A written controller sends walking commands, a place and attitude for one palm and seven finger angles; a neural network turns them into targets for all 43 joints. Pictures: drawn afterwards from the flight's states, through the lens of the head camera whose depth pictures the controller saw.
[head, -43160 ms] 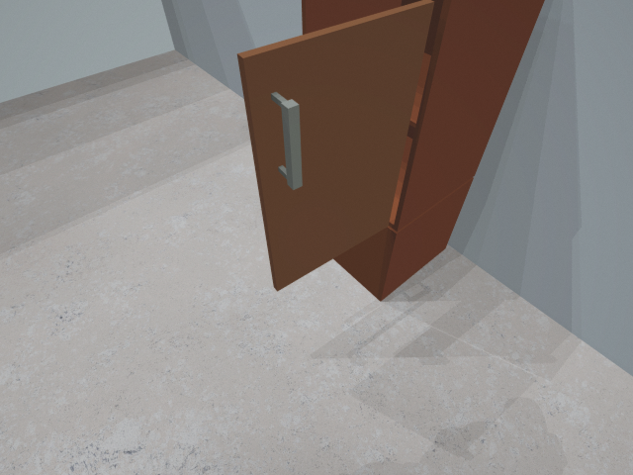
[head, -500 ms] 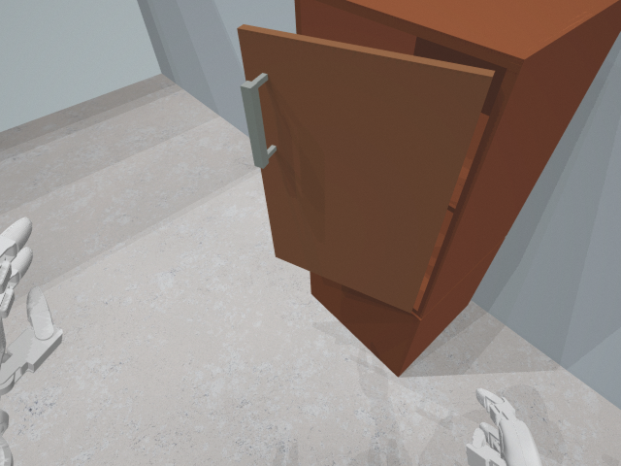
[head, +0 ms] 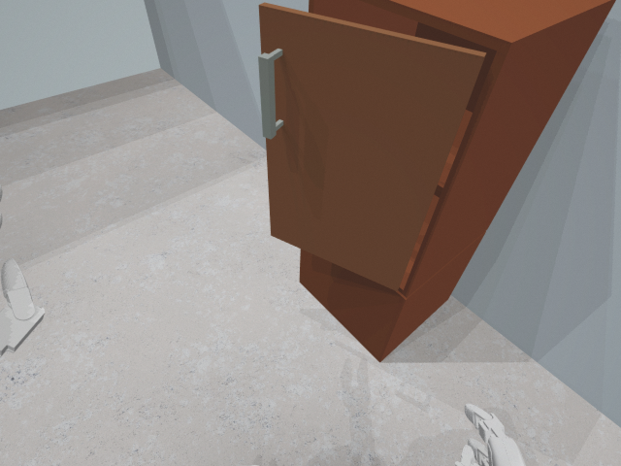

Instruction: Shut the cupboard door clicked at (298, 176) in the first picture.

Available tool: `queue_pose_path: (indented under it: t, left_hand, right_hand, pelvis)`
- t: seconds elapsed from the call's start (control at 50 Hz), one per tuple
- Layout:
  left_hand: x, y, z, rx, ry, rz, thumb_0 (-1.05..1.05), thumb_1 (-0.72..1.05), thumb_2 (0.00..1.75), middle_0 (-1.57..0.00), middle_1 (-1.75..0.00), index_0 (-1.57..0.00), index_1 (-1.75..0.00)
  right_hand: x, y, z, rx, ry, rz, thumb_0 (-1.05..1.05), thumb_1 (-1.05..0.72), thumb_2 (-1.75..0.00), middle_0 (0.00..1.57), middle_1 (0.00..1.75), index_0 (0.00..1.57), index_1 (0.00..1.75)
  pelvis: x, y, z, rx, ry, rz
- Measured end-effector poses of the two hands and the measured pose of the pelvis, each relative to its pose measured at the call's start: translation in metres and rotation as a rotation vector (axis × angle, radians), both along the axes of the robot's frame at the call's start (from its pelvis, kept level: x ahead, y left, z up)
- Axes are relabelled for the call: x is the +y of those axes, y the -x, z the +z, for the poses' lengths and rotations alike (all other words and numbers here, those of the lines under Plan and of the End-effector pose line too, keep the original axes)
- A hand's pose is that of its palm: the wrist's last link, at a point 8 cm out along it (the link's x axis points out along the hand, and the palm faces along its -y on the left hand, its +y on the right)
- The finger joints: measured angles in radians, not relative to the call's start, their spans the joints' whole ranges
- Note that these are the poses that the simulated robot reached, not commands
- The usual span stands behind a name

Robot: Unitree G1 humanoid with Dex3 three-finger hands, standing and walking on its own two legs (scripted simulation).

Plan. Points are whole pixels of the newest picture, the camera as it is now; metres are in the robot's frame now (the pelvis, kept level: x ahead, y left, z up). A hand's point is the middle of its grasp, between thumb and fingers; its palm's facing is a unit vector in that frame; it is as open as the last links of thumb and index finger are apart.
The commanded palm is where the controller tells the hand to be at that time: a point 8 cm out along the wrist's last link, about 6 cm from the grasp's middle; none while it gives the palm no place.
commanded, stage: step back with the hand held close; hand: left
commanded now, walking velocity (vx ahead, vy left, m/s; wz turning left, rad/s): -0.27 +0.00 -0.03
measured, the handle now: (273, 95) +0.73 +0.13 +0.13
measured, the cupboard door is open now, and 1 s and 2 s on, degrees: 21 21 21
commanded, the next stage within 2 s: stop stepping back and stand still in 0.50 s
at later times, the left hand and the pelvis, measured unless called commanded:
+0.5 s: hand out of the picture +0.10 +0.28 +0.18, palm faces +0.51 -0.73 -0.46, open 7.4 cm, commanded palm +0.03 +0.30 +0.20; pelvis -0.09 +0.00 +0.00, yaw +3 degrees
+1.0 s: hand out of the picture -0.01 +0.27 +0.19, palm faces +0.45 -0.82 -0.36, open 7.4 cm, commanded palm -0.05 +0.31 +0.20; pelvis -0.19 +0.01 +0.02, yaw +0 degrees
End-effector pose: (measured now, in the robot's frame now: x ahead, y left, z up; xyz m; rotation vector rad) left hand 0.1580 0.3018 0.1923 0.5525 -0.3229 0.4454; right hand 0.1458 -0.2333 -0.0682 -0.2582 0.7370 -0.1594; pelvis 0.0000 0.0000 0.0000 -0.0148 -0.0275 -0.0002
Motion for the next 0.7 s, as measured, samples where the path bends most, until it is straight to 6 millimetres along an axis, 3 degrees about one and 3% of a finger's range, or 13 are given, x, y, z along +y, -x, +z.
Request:
queue_pose_path:
  t: [0.14, 0.26, 0.34, 0.48, 0.6, 0.7]
  left_hand:
    - [-0.01, 0.021, 0.019, -0.084, -0.037, -0.031, 0.02, 0.89, 0.9, -0.21, -0.3, -0.21, -0.3]
    - [0.002, 0.032, 0.014, -0.036, -0.042, -0.046, 0.01, 0.89, 0.9, -0.21, -0.3, -0.21, -0.3]
    - [0.008, 0.049, 0.014, -0.018, -0.078, -0.041, 0.01, 0.89, 0.9, -0.21, -0.3, -0.21, -0.3]
    - [0.007, 0.1, 0.009, -0.023, -0.064, 0.021, 0.01, 0.89, 0.9, -0.21, -0.3, -0.21, -0.3]
    - [0.012, 0.127, 0.013, -0.024, -0.018, -0.009, 0.02, 0.89, 0.9, -0.21, -0.3, -0.21, -0.31]
    - [0.029, 0.144, 0.016, -0.031, -0.025, -0.013, 0.01, 0.89, 0.9, -0.22, -0.3, -0.21, -0.31]
  right_hand:
    - [-0.013, 0.03, -0.003, 0.033, 0.016, -0.006, 0.01, -0.9, -0.9, 0.2, 0.3, 0.21, 0.3]
    - [-0.014, 0.056, 0.0, 0.042, 0.027, -0.051, 0.01, -0.9, -0.9, 0.2, 0.3, 0.21, 0.3]
    - [-0.008, 0.07, -0.001, 0.029, 0.028, -0.05, 0.01, -0.9, -0.9, 0.2, 0.3, 0.21, 0.3]
    - [0.002, 0.077, -0.007, 0.036, 0.002, 0.029, 0.01, -0.9, -0.9, 0.2, 0.3, 0.21, 0.3]
    - [0.018, 0.081, 0.01, 0.008, 0.025, 0.059, 0.01, -0.9, -0.9, 0.2, 0.3, 0.21, 0.3]
    - [0.035, 0.093, 0.027, -0.082, 0.011, 0.061, 0.01, -0.9, -0.9, 0.2, 0.3, 0.21, 0.3]
  pelvis:
    - [-0.004, 0.022, 0.001, 0.012, -0.008, 0.003]
    - [0.005, 0.045, 0.003, 0.021, 0.007, -0.003]
    - [0.004, 0.058, 0.0, 0.015, 0.044, 0.041]
    - [-0.004, 0.085, -0.002, 0.046, 0.03, 0.06]
    - [0.009, 0.106, 0.007, 0.057, 0.004, 0.052]
    - [0.016, 0.14, 0.011, 0.046, 0.011, 0.035]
